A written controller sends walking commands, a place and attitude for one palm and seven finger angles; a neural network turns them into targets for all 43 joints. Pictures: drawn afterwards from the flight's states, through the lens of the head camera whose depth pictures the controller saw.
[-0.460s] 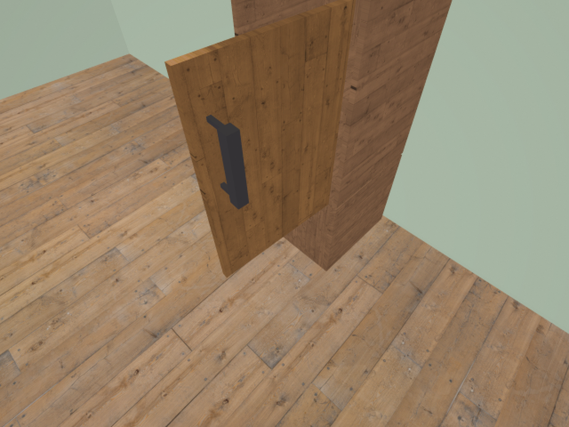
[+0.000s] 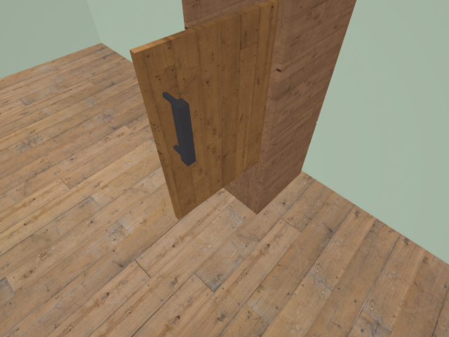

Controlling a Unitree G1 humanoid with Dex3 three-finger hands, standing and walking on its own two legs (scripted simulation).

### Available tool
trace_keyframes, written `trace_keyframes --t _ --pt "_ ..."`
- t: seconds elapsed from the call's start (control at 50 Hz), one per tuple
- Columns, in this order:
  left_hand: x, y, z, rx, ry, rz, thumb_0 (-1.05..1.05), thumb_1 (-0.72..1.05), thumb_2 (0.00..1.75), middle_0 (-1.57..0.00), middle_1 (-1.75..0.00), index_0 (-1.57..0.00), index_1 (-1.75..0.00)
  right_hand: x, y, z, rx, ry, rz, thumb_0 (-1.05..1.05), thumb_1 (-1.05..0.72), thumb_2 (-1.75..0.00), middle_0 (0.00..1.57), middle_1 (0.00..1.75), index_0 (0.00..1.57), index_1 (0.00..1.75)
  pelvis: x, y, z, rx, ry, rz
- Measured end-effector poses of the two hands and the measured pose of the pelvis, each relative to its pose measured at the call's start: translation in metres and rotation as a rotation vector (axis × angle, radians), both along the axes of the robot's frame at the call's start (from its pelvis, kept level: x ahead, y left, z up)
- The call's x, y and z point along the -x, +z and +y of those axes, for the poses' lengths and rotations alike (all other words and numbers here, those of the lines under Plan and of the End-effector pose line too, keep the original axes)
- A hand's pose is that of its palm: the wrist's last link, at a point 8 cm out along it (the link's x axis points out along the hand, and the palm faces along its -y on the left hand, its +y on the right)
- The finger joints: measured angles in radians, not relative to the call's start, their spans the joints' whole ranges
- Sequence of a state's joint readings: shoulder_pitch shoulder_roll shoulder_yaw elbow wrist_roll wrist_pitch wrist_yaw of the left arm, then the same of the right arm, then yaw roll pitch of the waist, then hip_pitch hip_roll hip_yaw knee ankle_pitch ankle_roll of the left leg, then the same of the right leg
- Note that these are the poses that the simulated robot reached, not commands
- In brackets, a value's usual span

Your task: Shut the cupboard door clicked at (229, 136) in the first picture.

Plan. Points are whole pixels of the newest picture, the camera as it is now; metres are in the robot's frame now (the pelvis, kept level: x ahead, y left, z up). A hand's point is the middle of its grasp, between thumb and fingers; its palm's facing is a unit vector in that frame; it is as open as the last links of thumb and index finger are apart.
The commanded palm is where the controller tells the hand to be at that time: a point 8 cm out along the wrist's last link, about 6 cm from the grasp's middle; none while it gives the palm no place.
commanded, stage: look at it before walking up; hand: left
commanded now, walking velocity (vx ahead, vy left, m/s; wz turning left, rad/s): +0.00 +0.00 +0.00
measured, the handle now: (178, 130) +0.53 +0.14 +0.05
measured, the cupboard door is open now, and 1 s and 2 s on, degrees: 87 87 87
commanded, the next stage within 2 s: walk to a spot facing it in 0.38 s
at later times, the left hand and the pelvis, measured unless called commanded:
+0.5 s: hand out of the picture +0.01 +0.19 -0.17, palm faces +0.03 -0.97 -0.24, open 7.3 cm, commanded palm none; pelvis +0.00 +0.00 +0.00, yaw +0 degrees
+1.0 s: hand out of the picture +0.07 +0.18 -0.17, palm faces -0.15 -0.95 -0.29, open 7.4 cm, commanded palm none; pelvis -0.02 -0.02 -0.02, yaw -14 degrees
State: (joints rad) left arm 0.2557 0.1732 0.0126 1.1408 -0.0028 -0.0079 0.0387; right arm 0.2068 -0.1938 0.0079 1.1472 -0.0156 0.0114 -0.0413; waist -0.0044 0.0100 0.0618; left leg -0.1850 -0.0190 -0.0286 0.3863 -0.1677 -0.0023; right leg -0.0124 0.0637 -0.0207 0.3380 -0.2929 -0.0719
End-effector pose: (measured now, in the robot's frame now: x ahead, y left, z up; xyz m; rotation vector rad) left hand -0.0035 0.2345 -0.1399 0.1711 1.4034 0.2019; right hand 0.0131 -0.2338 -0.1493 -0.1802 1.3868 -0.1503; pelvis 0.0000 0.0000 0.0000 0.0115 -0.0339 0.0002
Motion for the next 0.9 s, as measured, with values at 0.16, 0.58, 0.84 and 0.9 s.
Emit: trace_keyframes --t 0.16,0.58,0.84,0.9 --pt "-0.002 0.001 0.001 -0.004 -0.003 -0.004 0.0 0.91 0.9 -0.21 -0.29 -0.2 -0.3 0.001 0.0 -0.001 0.0 0.0 0.005 0.01 -0.9 -0.9 0.2 0.3 0.2 0.3 -0.001 0.0 0.0 -0.001 -0.001 0.0" --pt "-0.005 0.0 -0.003 -0.007 -0.007 0.009 0.0 0.91 0.9 -0.21 -0.29 -0.2 -0.3 0.0 -0.001 -0.004 0.003 -0.017 0.006 0.01 -0.9 -0.9 0.2 0.3 0.2 0.3 -0.004 -0.001 -0.003 -0.001 -0.021 0.006" --pt "-0.026 -0.012 -0.001 0.009 -0.097 0.023 0.0 0.91 0.9 -0.21 -0.29 -0.2 -0.3 0.022 -0.008 -0.007 0.029 -0.166 -0.037 0.01 -0.9 -0.9 0.2 0.3 0.2 0.3 0.007 -0.013 -0.002 -0.003 -0.143 0.025" --pt "-0.043 -0.01 0.0 -0.008 -0.142 -0.002 0.0 0.91 0.9 -0.21 -0.29 -0.2 -0.3 0.031 -0.012 -0.012 0.026 -0.188 -0.052 0.01 -0.9 -0.9 0.21 0.3 0.2 0.3 0.015 -0.016 -0.004 -0.022 -0.188 0.03"
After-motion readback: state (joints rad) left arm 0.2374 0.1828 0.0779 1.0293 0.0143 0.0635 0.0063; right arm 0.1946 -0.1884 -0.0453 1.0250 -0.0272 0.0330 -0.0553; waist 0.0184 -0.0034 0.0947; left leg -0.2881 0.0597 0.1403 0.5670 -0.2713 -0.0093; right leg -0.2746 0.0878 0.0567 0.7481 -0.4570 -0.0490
